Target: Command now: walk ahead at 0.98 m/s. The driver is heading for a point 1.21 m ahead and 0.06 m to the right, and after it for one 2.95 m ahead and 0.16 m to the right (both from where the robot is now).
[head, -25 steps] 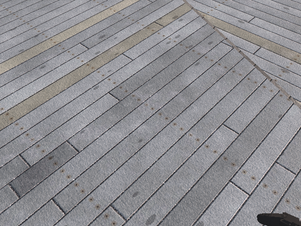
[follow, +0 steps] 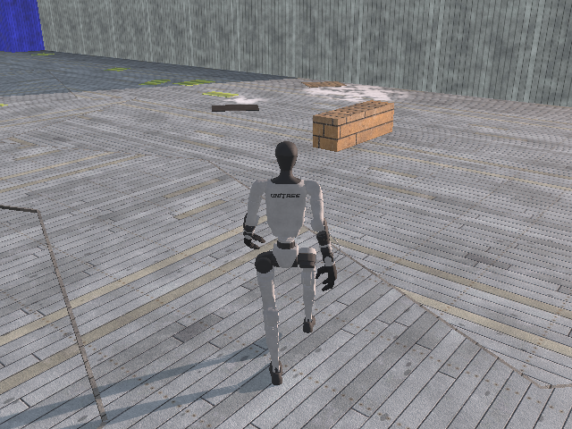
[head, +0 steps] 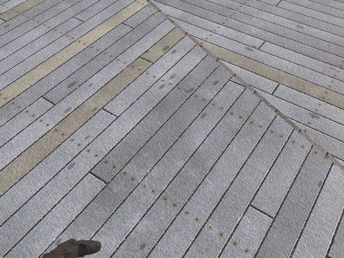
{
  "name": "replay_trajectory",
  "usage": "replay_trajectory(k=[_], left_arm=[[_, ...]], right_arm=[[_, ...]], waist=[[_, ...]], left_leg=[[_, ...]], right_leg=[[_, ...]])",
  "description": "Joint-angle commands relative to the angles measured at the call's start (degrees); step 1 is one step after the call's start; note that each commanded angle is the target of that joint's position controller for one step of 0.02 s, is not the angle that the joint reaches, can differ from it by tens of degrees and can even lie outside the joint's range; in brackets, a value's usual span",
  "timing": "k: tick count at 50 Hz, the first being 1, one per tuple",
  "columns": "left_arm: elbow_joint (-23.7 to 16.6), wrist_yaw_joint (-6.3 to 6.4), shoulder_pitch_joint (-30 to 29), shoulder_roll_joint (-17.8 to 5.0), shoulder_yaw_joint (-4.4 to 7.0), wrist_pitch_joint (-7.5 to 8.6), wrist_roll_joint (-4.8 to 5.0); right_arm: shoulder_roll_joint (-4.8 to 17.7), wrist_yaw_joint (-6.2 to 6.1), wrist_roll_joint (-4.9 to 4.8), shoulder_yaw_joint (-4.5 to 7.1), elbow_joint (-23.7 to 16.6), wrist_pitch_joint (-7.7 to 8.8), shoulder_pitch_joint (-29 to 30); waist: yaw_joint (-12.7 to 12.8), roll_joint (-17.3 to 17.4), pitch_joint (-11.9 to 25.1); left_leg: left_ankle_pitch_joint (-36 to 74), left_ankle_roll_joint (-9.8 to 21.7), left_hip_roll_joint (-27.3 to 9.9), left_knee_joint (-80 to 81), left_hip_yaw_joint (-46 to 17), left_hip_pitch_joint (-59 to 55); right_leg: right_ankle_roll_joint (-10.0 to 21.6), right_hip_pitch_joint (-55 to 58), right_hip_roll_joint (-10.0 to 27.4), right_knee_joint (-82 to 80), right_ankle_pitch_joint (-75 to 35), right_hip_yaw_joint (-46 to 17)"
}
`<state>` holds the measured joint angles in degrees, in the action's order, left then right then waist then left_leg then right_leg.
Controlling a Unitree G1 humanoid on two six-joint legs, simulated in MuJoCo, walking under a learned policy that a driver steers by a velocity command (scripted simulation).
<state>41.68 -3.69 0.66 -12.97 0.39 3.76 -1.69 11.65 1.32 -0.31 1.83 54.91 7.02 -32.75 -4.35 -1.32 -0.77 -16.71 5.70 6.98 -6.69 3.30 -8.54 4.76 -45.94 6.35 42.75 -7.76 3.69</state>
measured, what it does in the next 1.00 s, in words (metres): walks ahead: right foot, then left foot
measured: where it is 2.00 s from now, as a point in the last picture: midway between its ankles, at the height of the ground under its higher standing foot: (175, 40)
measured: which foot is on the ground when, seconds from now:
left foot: down 0.00-0.12, up 0.14-0.58, down 0.60-1.00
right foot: up 0.00-0.12, down 0.14-0.58, up 0.60-1.00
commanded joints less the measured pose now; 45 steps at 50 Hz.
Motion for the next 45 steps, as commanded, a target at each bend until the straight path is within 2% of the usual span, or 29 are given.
replay_trajectory(k=[1, 3, 4, 6, 7, 8, 9, 10, 11, 12, 14, 16, 19, 21, 23, 25, 27, 28, 29, 30, 31, 32, 33, 34, 37, 39, 41, 43, 45], left_arm=[[-4.17, 0.01, -7.32, -2.45, -0.24, 0.8, 0.58], [-3.82, 0.89, -5.87, -4.34, 0.29, 0.74, 0.39], [-2.96, 1.44, -2.0, -5.82, 0.81, 0.68, 0.41], [3.37, 3.11, 18.66, -9.94, 2.87, 0.58, 0.61], [5.91, 4.25, 29.37, -13.28, 4.3, 0.33, -0.52], [6.06, 4.46, 29.03, -17.8, 5.62, 0.51, -2.72], [6.31, 3.2, 27.66, -13.81, 5.62, 0.32, -0.6], [6.87, 2.93, 22.08, -11.07, 5.13, 0.9, -0.31], [7.5, 2.59, 19.93, -7.75, 4.53, 1.45, -0.33], [8.34, 2.58, 18.75, -5.15, 3.78, 1.89, -0.65], [10.48, 3.11, 19.66, -2.78, 2.73, 2.69, -0.01], [11.7, 2.98, 21.2, -4.81, 2.95, 3.7, 1.2], [11.94, 2.23, 23.28, -5.92, 2.97, 4.48, 1.51], [12.52, 2.29, 25.47, -6.39, 2.86, 5.21, 2.27], [13.46, 2.58, 27.67, -8.91, 3.14, 5.49, 2.57], [14.44, 2.9, 29.95, -9.91, 2.95, 5.02, 2.08], [14.87, 3.88, 29.87, -12.65, 3.34, 3.9, 0.76], [15.13, 4.55, 29.06, -13.83, 3.65, 2.98, -0.04], [14.83, 5.09, 26.7, -14.62, 3.92, 2.03, -0.5], [13.84, 5.13, 25.86, -11.91, 3.45, 1.88, -0.99], [11.58, 3.43, 35.09, 0.14, 0.85, 2.39, 1.89], [10.98, 3.79, 29.59, -6.8, 2.0, 3.42, 2.6], [8.22, 4.07, 20.34, -7.94, 2.29, 3.65, 2.76], [7.46, 3.86, 17.53, -7.29, 1.98, 3.76, 2.04], [6.96, 2.05, 18.26, -3.18, 1.06, 1.18, -0.31], [4.65, 1.08, 13.54, -2.18, 0.52, 0.21, -1.05], [1.27, 0.63, 5.96, -2.46, -0.1, 0.16, -1.08], [-0.85, 0.23, -0.23, -2.67, -0.78, 0.83, -0.64], [-1.94, -0.3, -4.47, -2.36, -1.34, 1.19, 0.3]], right_arm=[[8.69, -0.87, -0.14, 1.02, -2.12, 1.29, 0.29], [11.11, -1.6, 0.71, 1.14, -1.24, 0.63, 0.02], [12.57, -2.26, 1.51, 1.41, -0.7, -0.08, 0.27], [14.73, -3.19, 2.89, 2.09, -0.63, -1.88, 3.84], [12.59, -3.02, 3.04, 1.74, -1.78, -1.91, 5.59], [1.06, -1.11, 0.69, -0.64, -4.14, -1.16, -1.39], [7.5, -1.32, -0.36, 0.38, -4.61, -0.07, 2.4], [8.6, -1.62, -0.52, 0.55, -7.17, 0.28, 10.95], [8.08, -1.41, 0.08, 0.22, -7.85, 0.4, 13.91], [6.81, -0.98, 0.92, 0.04, -7.88, -0.2, 15.37], [4.16, 0.47, 2.58, -0.74, -8.3, -2.06, 13.63], [2.99, 1.38, 3.32, -1.3, -10.4, -2.99, 17.5], [4.36, 1.76, 3.0, -1.9, -14.68, -2.78, 29.05], [3.47, 2.48, 2.25, -2.81, -16.46, -2.09, 34.51], [4.18, 2.55, 1.52, -2.85, -16.92, -1.99, 37.32], [6.1, 1.94, 1.67, -2.34, -16.95, -1.97, 38.25], [8.54, 1.0, 2.23, -1.35, -15.82, -1.94, 33.2], [10.66, 0.23, 2.14, -0.34, -13.37, -1.99, 24.59], [12.72, -0.77, 2.1, 0.88, -9.26, -2.22, 12.38], [16.49, -1.92, 2.89, 2.45, -6.67, -2.62, 1.63], [21.18, -1.89, 5.05, 3.91, -6.52, -2.24, 2.28], [17.11, -0.79, 2.82, 3.94, -6.32, -2.64, 3.12], [14.54, -0.67, 2.58, 3.48, -5.71, -2.03, 9.25], [10.91, -0.3, 2.56, 2.82, -5.19, -1.52, 11.69], [5.09, -0.68, 1.97, 0.96, -2.32, -0.54, 11.97], [6.22, -0.73, 0.78, 1.09, -1.03, 0.35, 10.58], [7.37, -0.27, 0.61, 1.17, -0.73, 0.83, 8.78], [7.08, 0.05, 0.19, 1.05, -0.63, 1.29, 8.2], [9.26, -0.23, -0.49, 1.3, 0.08, 1.9, 5.15]], waist=[[2.02, 2.47, -7.86], [3.53, 5.47, -3.75], [5.95, 7.55, -0.54], [15.7, 8.9, 9.46], [19.35, 6.69, 15.22], [10.42, -12.27, 20.45], [12.92, -7.08, 22.21], [10.69, -3.08, 9.49], [9.03, 2.62, 4.78], [6.55, 4.95, 0.92], [2.4, 1.6, -1.27], [1.48, -0.03, -4.69], [3.44, 1.6, -8.66], [4.9, 1.12, -9.58], [5.88, 0.41, -9.16], [6.43, -0.37, -6.91], [2.83, -4.51, -0.77], [-1.41, -6.21, 4.0], [-7.32, -6.02, 9.26], [-10.84, -4.18, 14.99], [-1.3, 16.84, 23.11], [-4.41, 9.25, 24.52], [-2.31, 6.06, 10.95], [-0.58, 0.75, 6.2], [5.87, 2.2, 0.3], [6.67, 3.37, -4.32], [5.7, 3.7, -7.46], [4.81, 2.22, -9.12], [3.11, 2.24, -9.2]], left_leg=[[43.21, 1.78, -14.52, 6.55, -2.99, 9.2], [66.43, 0.8, -15.94, -1.23, -1.99, 0.42], [75.5, 0.44, -17.13, -8.3, -2.08, -2.58], [75.83, 0.71, -17.82, -34.03, -1.1, 0.05], [58.6, 1.71, -15.49, -52.65, -0.9, 12.96], [-4.02, -0.37, -4.14, -77.31, -3.05, 41.2], [-7.51, 1.53, -3.03, -82.42, -9.56, 49.85], [0.18, 2.2, -7.47, -78.8, -9.22, 53.67], [2.59, 2.28, -9.19, -75.03, -8.83, 51.17], [3.14, 2.1, -10.81, -72.16, -9.12, 48.08], [2.65, 0.36, -12.95, -67.73, -8.97, 44.68], [4.35, -1.12, -14.97, -63.62, -6.81, 48.52], [15.49, -2.45, -15.44, -48.67, -2.06, 49.81], [24.88, -1.71, -13.65, -35.38, 1.45, 41.07], [30.45, -0.33, -11.63, -29.16, 2.61, 37.15], [28.25, 1.04, -8.52, -25.4, 4.9, 37.27], [19.19, 2.45, -4.39, -24.89, 5.03, 31.48], [14.68, 3.36, -2.91, -25.27, 3.89, 22.98], [11.8, 4.28, -3.16, -23.63, 3.06, 11.37], [-0.05, 5.84, -11.21, -27.67, -5.25, -2.73], [-11.51, 14.93, -30.56, -22.87, -38.08, -22.75], [-17.18, 14.2, -29.08, -11.48, -51.06, -21.09], [-10.26, 11.54, -26.12, -9.39, -38.71, -10.25], [-2.84, 10.29, -24.19, -8.35, -31.74, -0.82], [-0.38, 6.92, -18.59, -3.51, -20.07, 16.01], [1.27, 6.84, -17.32, 0.52, -16.13, 19.71], [10.08, 6.65, -15.03, 3.46, -10.87, 22.21], [19.34, 5.38, -11.91, 4.69, -5.52, 24.7], [27.37, 4.37, -13.23, 8.82, -4.45, 23.52]], right_leg=[[1.79, 12.32, -4.21, -9.25, -4.35, 4.12], [3.07, 16.17, -8.76, -10.9, 2.45, 5.99], [3.78, 20.16, -10.64, -11.06, 7.26, 5.6], [6.01, 39.94, -11.29, -13.9, 13.58, 3.3], [7.98, 55.52, -3.35, -10.13, 25.55, -4.65], [16.15, 74.62, 15.09, -12.9, 37.62, -36.63], [17.33, 74.02, 15.09, -24.57, 45.23, -52.33], [14.61, 63.84, 12.68, -27.55, 39.62, -40.82], [13.13, 54.47, 10.89, -29.17, 32.6, -33.96], [10.46, 46.41, 7.45, -30.59, 28.34, -27.77], [8.79, 37.83, 4.52, -33.77, 27.85, -21.88], [8.48, 34.29, 3.35, -37.35, 25.69, -17.74], [7.66, 31.24, -0.7, -40.94, 12.56, -9.69], [5.8, 28.74, -1.59, -42.82, 0.0, -6.06], [5.21, 34.68, 0.36, -45.73, -7.04, -4.97], [3.93, 46.1, 1.14, -41.32, -25.28, -3.01], [3.04, 54.03, 3.33, -29.65, -45.11, -2.36], [2.65, 54.31, 4.22, -18.79, -49.49, -2.28], [2.24, 50.82, 3.55, -3.74, -45.87, -1.24], [2.61, 39.15, 1.02, 15.55, -29.36, -1.38], [0.22, 12.69, -9.53, 42.31, 32.74, -4.04], [2.22, 5.29, -9.79, 45.91, 32.93, -10.09], [2.59, 1.56, -5.59, 42.41, 24.91, -9.14], [2.67, 3.93, -3.88, 38.38, 22.19, -8.78], [1.07, 11.04, -0.64, 31.27, 22.36, -9.18], [-0.43, 6.92, 1.43, 26.4, 21.24, -7.29], [-1.22, 4.79, 2.13, 17.52, 14.1, -3.66], [-1.36, 10.03, 1.05, 4.02, 4.56, -0.63], [-0.19, 17.11, -1.41, -4.76, -3.27, 2.44]])
Keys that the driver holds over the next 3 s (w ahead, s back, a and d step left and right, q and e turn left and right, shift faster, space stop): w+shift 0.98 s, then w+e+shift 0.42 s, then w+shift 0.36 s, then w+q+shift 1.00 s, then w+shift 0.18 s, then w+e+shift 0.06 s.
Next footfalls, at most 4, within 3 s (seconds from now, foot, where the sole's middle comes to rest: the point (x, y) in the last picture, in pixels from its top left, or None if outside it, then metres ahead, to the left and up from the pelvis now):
0.14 right None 0.35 -0.08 -0.77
0.60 left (143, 185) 0.81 0.10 -0.77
1.06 right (171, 107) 1.26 -0.06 -0.77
1.48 left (144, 57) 1.70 0.07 -0.77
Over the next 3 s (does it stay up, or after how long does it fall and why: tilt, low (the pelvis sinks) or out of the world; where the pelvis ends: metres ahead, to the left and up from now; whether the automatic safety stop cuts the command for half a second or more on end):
stays up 2.82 -0.22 0.01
